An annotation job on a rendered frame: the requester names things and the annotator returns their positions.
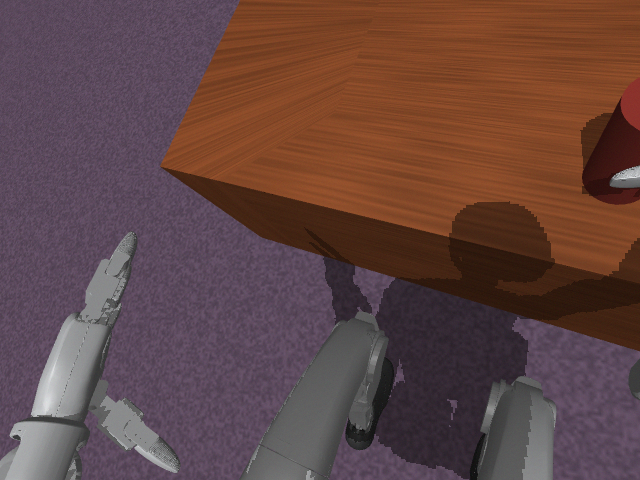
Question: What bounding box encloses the right robot hand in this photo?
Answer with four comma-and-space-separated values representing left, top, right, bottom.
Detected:
609, 165, 640, 188

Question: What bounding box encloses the left robot hand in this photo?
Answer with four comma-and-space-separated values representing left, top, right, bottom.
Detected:
31, 231, 181, 473

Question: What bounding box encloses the bottle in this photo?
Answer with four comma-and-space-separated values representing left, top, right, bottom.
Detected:
582, 77, 640, 205

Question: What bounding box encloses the left robot foot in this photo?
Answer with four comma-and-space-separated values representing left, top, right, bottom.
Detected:
345, 357, 394, 450

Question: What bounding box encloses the left robot arm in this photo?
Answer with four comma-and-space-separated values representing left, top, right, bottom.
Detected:
0, 417, 90, 480

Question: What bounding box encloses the right robot foot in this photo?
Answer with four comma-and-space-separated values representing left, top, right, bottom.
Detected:
470, 433, 486, 480

